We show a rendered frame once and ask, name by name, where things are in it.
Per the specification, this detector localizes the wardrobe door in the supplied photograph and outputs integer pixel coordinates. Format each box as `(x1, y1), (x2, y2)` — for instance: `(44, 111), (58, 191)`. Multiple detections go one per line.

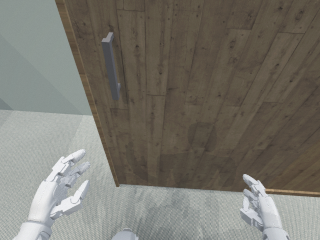
(65, 0), (320, 192)
(265, 139), (320, 192)

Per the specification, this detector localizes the left robot forearm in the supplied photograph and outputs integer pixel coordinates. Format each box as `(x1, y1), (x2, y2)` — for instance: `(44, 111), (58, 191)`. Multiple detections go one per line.
(12, 221), (53, 240)

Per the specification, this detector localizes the left robot hand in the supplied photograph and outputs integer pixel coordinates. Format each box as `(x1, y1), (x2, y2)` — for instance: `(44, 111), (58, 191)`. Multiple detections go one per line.
(28, 149), (91, 227)

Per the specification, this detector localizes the handle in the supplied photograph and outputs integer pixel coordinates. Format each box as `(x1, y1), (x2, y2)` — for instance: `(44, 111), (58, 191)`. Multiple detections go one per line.
(101, 32), (121, 100)

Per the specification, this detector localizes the robot left shin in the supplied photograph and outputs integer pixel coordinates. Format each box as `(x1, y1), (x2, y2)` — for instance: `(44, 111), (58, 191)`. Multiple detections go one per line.
(122, 228), (132, 232)

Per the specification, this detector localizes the right robot forearm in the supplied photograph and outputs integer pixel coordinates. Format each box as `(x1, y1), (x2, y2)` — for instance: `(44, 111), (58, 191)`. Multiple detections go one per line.
(262, 227), (291, 240)

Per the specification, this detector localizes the right robot hand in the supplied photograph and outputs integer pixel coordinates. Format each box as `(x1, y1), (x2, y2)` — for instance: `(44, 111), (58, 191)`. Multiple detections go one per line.
(240, 174), (283, 233)

